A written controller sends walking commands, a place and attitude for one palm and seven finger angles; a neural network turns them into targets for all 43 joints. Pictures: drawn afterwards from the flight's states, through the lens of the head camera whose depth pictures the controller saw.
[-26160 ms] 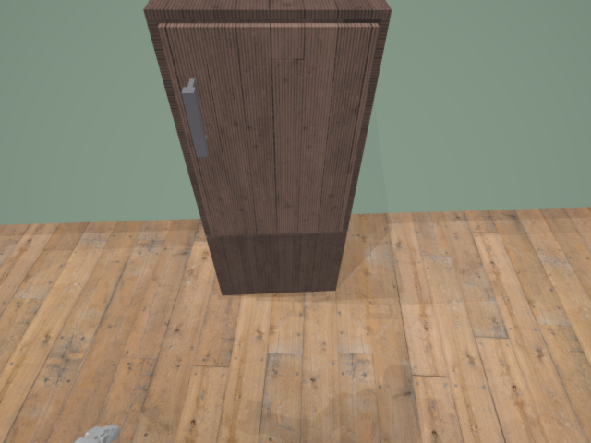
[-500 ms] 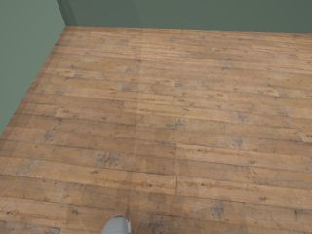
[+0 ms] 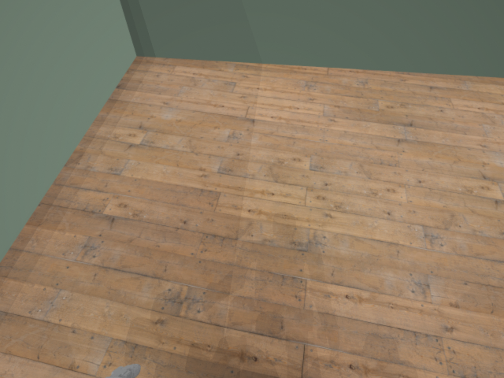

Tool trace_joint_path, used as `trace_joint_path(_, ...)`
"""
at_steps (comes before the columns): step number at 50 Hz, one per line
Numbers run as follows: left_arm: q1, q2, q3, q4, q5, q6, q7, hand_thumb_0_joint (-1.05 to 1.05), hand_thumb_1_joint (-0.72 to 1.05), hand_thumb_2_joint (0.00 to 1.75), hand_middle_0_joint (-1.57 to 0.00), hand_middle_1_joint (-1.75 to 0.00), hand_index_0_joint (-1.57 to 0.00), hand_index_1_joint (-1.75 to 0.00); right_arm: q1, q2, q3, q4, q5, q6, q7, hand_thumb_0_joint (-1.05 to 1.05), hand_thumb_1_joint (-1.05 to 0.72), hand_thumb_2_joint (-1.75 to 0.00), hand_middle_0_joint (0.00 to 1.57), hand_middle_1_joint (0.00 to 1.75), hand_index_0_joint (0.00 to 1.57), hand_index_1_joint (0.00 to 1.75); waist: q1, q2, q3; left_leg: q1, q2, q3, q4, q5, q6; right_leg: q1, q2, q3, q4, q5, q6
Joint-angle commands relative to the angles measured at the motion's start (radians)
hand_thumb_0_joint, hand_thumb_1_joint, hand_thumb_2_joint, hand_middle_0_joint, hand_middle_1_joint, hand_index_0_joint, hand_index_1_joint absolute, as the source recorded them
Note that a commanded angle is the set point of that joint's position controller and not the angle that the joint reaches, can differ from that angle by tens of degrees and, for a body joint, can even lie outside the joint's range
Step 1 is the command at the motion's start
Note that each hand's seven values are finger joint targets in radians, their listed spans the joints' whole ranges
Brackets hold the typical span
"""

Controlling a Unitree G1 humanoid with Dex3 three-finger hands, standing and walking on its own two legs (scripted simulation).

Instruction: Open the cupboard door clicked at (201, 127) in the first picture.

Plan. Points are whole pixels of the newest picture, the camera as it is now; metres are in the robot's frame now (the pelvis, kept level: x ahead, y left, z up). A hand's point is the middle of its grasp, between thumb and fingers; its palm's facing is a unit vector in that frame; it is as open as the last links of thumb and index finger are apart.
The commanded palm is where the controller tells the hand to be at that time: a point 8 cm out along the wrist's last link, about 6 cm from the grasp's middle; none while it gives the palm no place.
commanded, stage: turn to face it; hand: left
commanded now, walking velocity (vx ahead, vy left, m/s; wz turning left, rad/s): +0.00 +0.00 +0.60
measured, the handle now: out of the picture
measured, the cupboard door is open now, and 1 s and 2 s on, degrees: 46 46 46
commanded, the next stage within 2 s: none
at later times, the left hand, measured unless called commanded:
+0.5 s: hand out of the picture +0.03 +0.22 -0.19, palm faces +0.35 -0.89 -0.27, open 7.3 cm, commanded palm none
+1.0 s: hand out of the picture +0.06 +0.13 -0.15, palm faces +0.60 -0.76 -0.26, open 7.3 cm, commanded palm none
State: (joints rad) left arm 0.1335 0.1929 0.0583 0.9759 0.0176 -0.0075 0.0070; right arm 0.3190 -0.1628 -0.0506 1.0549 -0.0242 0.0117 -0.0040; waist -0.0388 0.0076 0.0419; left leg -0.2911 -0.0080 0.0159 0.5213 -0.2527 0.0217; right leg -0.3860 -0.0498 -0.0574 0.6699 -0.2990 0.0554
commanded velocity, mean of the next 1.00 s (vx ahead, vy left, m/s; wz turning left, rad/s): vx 0.00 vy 0.00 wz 0.60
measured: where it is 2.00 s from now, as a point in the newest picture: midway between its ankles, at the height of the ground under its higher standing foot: outside the picture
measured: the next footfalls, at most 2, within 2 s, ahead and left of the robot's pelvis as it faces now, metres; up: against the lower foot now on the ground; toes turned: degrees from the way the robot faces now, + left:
right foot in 0.04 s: +0.07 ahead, -0.13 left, +0.00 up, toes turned -3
left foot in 0.42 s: +0.08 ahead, +0.12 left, +0.00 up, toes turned +24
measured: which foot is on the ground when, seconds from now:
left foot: down 0.00-0.04, up 0.06-0.40, down 0.42-0.74, up 0.76-1.00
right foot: up 0.00-0.02, down 0.04-0.40, up 0.42-0.72, down 0.74-1.00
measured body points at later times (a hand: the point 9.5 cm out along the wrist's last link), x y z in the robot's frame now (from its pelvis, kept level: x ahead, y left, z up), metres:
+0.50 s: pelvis +0.06 -0.01 -0.02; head +0.10 +0.03 +0.43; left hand +0.01 +0.27 -0.17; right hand +0.29 -0.21 -0.13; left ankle +0.05 +0.11 -0.74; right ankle +0.04 -0.14 -0.68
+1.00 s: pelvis +0.11 -0.06 +0.01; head +0.17 -0.04 +0.45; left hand +0.03 +0.17 -0.13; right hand +0.34 -0.21 -0.15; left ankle +0.01 +0.05 -0.67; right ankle +0.15 -0.15 -0.74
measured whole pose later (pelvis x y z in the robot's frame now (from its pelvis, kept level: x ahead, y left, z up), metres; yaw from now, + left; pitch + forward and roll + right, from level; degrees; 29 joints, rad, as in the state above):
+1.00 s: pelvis +0.11 -0.06 +0.01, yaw +38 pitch +1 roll +3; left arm 0.22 0.17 0.03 0.88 0.02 -0.01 0.03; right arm 0.13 -0.23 -0.08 0.94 -0.01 0.08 0.04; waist -0.02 -0.01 0.12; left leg -0.46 0.02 0.05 0.99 -0.44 -0.07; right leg -0.21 -0.12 -0.20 0.53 -0.32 -0.02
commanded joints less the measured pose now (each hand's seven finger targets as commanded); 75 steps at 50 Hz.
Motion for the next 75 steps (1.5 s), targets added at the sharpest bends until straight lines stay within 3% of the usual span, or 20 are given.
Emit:
trace_joint_path(1, 0.181, 0.178, 0.044, -0.028, 0.008, -0.028, 0.023, 0.00, 0.90, 0.90, -0.20, -0.30, -0.20, -0.30, -0.061, -0.113, -0.031, -0.117, 0.019, -0.014, 0.000, 0.00, -0.90, -0.90, 0.20, 0.30, 0.20, 0.30, 0.096, -0.196, -0.122, -0.304, 0.034, -0.055, 0.130, -0.072, -0.018, 0.464, -0.256, 0.242, -0.326, 0.234, -0.080)
trace_joint_path(2, 0.208, 0.238, 0.051, -0.038, 0.009, -0.023, 0.026, 0.00, 0.90, 0.90, -0.20, -0.30, -0.20, -0.30, -0.067, -0.110, -0.036, -0.138, 0.014, -0.007, 0.004, 0.00, -0.90, -0.90, 0.20, 0.30, 0.20, 0.30, 0.107, -0.312, -0.121, -0.316, -0.028, 0.029, 0.388, -0.374, -0.058, 0.404, -0.469, 0.374, -0.382, 0.352, -0.199)
trace_joint_path(3, 0.173, 0.207, 0.045, -0.045, 0.005, -0.028, 0.033, 0.00, 0.90, 0.90, -0.20, -0.30, -0.20, -0.30, -0.077, -0.127, -0.042, -0.126, 0.008, 0.007, 0.002, 0.00, -0.90, -0.90, 0.20, 0.30, 0.20, 0.30, 0.093, -0.295, -0.113, -0.318, 0.027, -0.026, 0.570, -0.374, -0.060, 0.336, -0.468, 0.353, -0.376, 0.380, -0.237)
trace_joint_path(8, 0.102, 0.140, 0.024, -0.066, 0.006, -0.028, 0.034, 0.00, 0.90, 0.90, -0.20, -0.30, -0.20, -0.30, -0.128, -0.080, -0.024, -0.125, 0.011, 0.027, 0.023, 0.00, -0.90, -0.90, 0.20, 0.30, 0.20, 0.30, 0.046, -0.188, -0.062, -0.309, 0.070, 0.029, 0.566, -0.215, -0.092, 0.338, -0.308, 0.004, -0.281, 0.685, -0.158)
trace_joint_path(18, 0.100, 0.231, 0.048, -0.095, 0.007, -0.013, 0.017, 0.00, 0.90, 0.90, -0.20, -0.30, -0.20, -0.30, -0.153, -0.152, -0.031, -0.196, 0.005, 0.022, 0.036, 0.00, -0.90, -0.90, 0.20, 0.30, 0.20, 0.30, -0.001, -0.157, -0.111, 0.064, 0.005, 0.151, 0.019, 0.011, -0.045, 0.251, -0.304, -0.153, -0.036, 0.636, -0.086)
trace_joint_path(19, 0.087, 0.215, 0.044, -0.113, 0.000, -0.009, 0.010, 0.00, 0.90, 0.90, -0.20, -0.30, -0.20, -0.30, -0.076, -0.226, -0.052, -0.182, -0.002, 0.014, 0.033, 0.00, -0.90, -0.90, 0.20, 0.30, 0.20, 0.30, -0.048, -0.011, -0.175, 0.262, 0.099, 0.046, -0.051, 0.223, -0.001, 0.095, -0.264, -0.174, 0.145, 0.442, -0.037)
trace_joint_path(20, 0.061, 0.140, 0.027, -0.164, -0.010, -0.005, 0.000, 0.00, 0.90, 0.90, -0.20, -0.30, -0.20, -0.30, -0.001, -0.358, -0.085, -0.184, -0.010, 0.007, 0.026, 0.00, -0.90, -0.90, 0.20, 0.30, 0.20, 0.30, -0.090, 0.321, -0.212, 0.391, 0.420, -0.404, -0.108, 0.641, 0.183, -0.195, -0.093, -0.168, 0.423, -0.315, 0.043)
trace_joint_path(21, 0.017, 0.158, 0.022, -0.202, 0.004, 0.012, 0.012, 0.00, 0.90, 0.90, -0.20, -0.30, -0.20, -0.30, 0.042, -0.391, -0.084, -0.170, 0.004, 0.015, 0.020, 0.00, -0.90, -0.90, 0.20, 0.30, 0.20, 0.30, -0.090, 0.188, -0.234, 0.336, 0.500, -0.426, -0.122, 0.609, 0.255, -0.218, -0.076, -0.004, 0.532, -0.402, 0.022)
trace_joint_path(27, 0.060, 0.140, 0.029, -0.139, 0.006, 0.032, -0.002, 0.00, 0.90, 0.90, -0.20, -0.30, -0.20, -0.30, -0.190, -0.287, -0.055, -0.241, -0.001, -0.002, -0.002, 0.00, -0.90, -0.90, 0.20, 0.30, 0.20, 0.30, 0.030, 0.153, -0.094, 0.096, 0.249, -0.205, -0.160, 0.337, 0.129, -0.153, -0.049, 0.049, 0.434, -0.133, 0.034)
trace_joint_path(35, 0.144, 0.133, 0.027, -0.152, -0.002, 0.011, 0.005, 0.00, 0.90, 0.90, -0.20, -0.30, -0.20, -0.30, -0.237, -0.281, -0.074, -0.254, 0.003, 0.019, 0.006, 0.00, -0.90, -0.90, 0.20, 0.30, 0.20, 0.30, 0.069, 0.141, -0.118, -0.053, 0.180, -0.261, -0.053, 0.225, 0.089, 0.182, 0.044, -0.014, -0.106, 0.007, 0.016)
trace_joint_path(37, 0.213, 0.280, 0.059, -0.151, 0.021, -0.012, 0.021, 0.00, 0.90, 0.90, -0.20, -0.30, -0.20, -0.30, -0.236, -0.172, -0.059, -0.285, 0.020, 0.020, 0.017, 0.00, -0.90, -0.90, 0.20, 0.30, 0.20, 0.30, 0.106, -0.278, -0.122, -0.343, -0.043, -0.055, 0.290, -0.192, -0.051, 0.399, -0.313, 0.372, -0.394, 0.112, -0.101)
trace_joint_path(38, 0.192, 0.305, 0.051, -0.158, 0.015, -0.006, 0.023, 0.00, 0.90, 0.90, -0.20, -0.30, -0.20, -0.30, -0.260, -0.183, -0.061, -0.293, 0.011, 0.021, 0.022, 0.00, -0.90, -0.90, 0.20, 0.30, 0.20, 0.30, 0.114, -0.321, -0.087, -0.340, -0.042, -0.047, 0.547, -0.386, -0.057, 0.280, -0.464, 0.433, -0.403, 0.203, -0.203)
trace_joint_path(41, 0.064, 0.181, 0.022, -0.175, 0.003, -0.010, 0.029, 0.00, 0.90, 0.90, -0.20, -0.30, -0.20, -0.30, -0.227, -0.166, -0.057, -0.226, 0.006, 0.040, 0.031, 0.00, -0.90, -0.90, 0.20, 0.30, 0.20, 0.30, 0.030, -0.218, -0.048, -0.332, 0.031, -0.063, 0.770, -0.196, -0.080, 0.228, -0.291, 0.174, -0.312, 0.406, -0.167)
trace_joint_path(52, 0.176, 0.215, 0.047, -0.119, 0.015, -0.010, 0.029, 0.00, 0.90, 0.90, -0.20, -0.30, -0.20, -0.30, -0.296, -0.106, -0.023, -0.220, 0.018, 0.033, 0.040, 0.00, -0.90, -0.90, 0.20, 0.30, 0.20, 0.30, 0.091, -0.226, -0.091, -0.161, 0.021, 0.097, 0.234, -0.209, -0.071, 0.401, -0.323, -0.031, -0.203, 0.711, -0.158)
trace_joint_path(55, 0.138, 0.234, 0.055, -0.123, 0.004, -0.008, 0.021, 0.00, 0.90, 0.90, -0.20, -0.30, -0.20, -0.30, -0.201, -0.145, -0.031, -0.206, 0.012, 0.023, 0.035, 0.00, -0.90, -0.90, 0.20, 0.30, 0.20, 0.30, 0.028, -0.167, -0.123, 0.041, 0.004, 0.123, 0.015, -0.050, -0.045, 0.301, -0.319, -0.099, -0.073, 0.651, -0.107)
trace_joint_path(56, 0.118, 0.221, 0.053, -0.132, -0.003, -0.005, 0.016, 0.00, 0.90, 0.90, -0.20, -0.30, -0.20, -0.30, -0.122, -0.190, -0.046, -0.187, 0.006, 0.015, 0.033, 0.00, -0.90, -0.90, 0.20, 0.30, 0.20, 0.30, -0.022, -0.073, -0.171, 0.229, 0.060, 0.062, -0.086, 0.137, -0.011, 0.165, -0.290, -0.137, 0.085, 0.519, -0.059)
trace_joint_path(57, 0.087, 0.152, 0.035, -0.173, -0.010, 0.000, 0.005, 0.00, 0.90, 0.90, -0.20, -0.30, -0.20, -0.30, -0.056, -0.314, -0.077, -0.184, -0.003, 0.011, 0.028, 0.00, -0.90, -0.90, 0.20, 0.30, 0.20, 0.30, -0.060, 0.256, -0.191, 0.396, 0.344, -0.328, -0.125, 0.491, 0.126, -0.146, -0.125, -0.163, 0.332, -0.148, 0.025)
trace_joint_path(58, 0.019, 0.139, 0.023, -0.218, 0.000, 0.016, 0.012, 0.00, 0.90, 0.90, -0.20, -0.30, -0.20, -0.30, -0.001, -0.359, -0.084, -0.164, 0.002, 0.021, 0.019, 0.00, -0.90, -0.90, 0.20, 0.30, 0.20, 0.30, -0.078, 0.254, -0.173, 0.336, 0.466, -0.423, -0.143, 0.628, 0.238, -0.227, -0.082, -0.041, 0.458, -0.391, 0.025)
trace_joint_path(64, 0.050, 0.134, 0.033, -0.136, 0.004, 0.038, 0.001, 0.00, 0.90, 0.90, -0.20, -0.30, -0.20, -0.30, -0.169, -0.262, -0.053, -0.210, 0.002, -0.002, -0.008, 0.00, -0.90, -0.90, 0.20, 0.30, 0.20, 0.30, 0.035, 0.137, -0.080, 0.130, 0.241, -0.221, -0.182, 0.385, 0.133, -0.177, -0.061, 0.061, 0.469, -0.097, 0.036)
trace_joint_path(75, 0.121, 0.139, 0.031, -0.151, -0.008, 0.007, 0.011, 0.00, 0.90, 0.90, -0.20, -0.30, -0.20, -0.30, -0.201, -0.255, -0.071, -0.223, 0.008, 0.017, 0.000, 0.00, -0.90, -0.90, 0.20, 0.30, 0.20, 0.30, 0.075, 0.136, -0.111, -0.054, 0.146, -0.294, -0.027, 0.284, 0.072, 0.250, 0.029, 0.009, -0.209, 0.064, 0.010)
